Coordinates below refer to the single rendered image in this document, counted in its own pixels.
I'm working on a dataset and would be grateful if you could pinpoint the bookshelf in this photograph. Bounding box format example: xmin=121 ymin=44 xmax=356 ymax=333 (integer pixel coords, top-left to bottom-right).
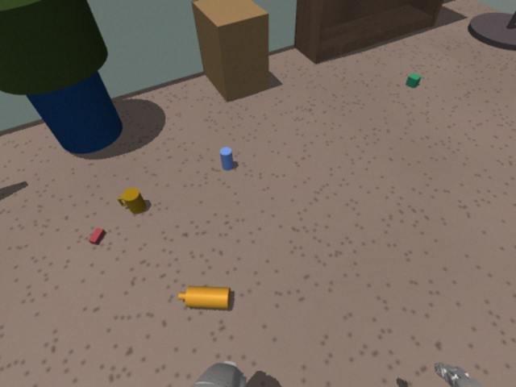
xmin=294 ymin=0 xmax=444 ymax=64

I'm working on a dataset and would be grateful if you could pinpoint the coat stand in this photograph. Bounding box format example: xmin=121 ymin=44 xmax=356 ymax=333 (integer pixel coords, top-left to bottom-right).
xmin=468 ymin=11 xmax=516 ymax=51

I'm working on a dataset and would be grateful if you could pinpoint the right robot hand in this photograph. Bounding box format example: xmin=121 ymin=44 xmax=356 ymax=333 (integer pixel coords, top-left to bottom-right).
xmin=435 ymin=363 xmax=482 ymax=387

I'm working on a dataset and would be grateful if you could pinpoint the potted plant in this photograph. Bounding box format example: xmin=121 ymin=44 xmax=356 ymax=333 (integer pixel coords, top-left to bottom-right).
xmin=0 ymin=0 xmax=123 ymax=154

